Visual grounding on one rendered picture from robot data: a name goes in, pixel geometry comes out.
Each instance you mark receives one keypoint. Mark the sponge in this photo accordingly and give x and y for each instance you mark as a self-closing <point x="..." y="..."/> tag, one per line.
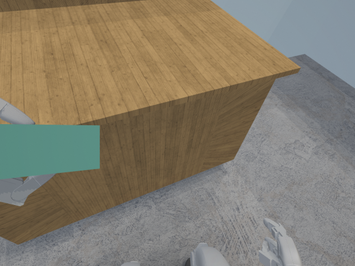
<point x="30" y="150"/>

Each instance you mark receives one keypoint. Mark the right robot shin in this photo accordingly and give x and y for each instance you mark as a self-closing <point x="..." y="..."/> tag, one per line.
<point x="202" y="245"/>

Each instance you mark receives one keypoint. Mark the right robot hand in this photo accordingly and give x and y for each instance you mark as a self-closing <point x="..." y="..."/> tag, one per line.
<point x="283" y="252"/>

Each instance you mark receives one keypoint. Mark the table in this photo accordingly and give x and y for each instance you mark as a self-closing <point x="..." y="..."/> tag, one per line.
<point x="175" y="86"/>

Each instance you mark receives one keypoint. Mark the left robot hand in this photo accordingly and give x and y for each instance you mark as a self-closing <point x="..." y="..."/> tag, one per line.
<point x="14" y="190"/>

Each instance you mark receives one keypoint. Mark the right robot thigh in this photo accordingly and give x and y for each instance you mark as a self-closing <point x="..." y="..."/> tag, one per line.
<point x="207" y="256"/>

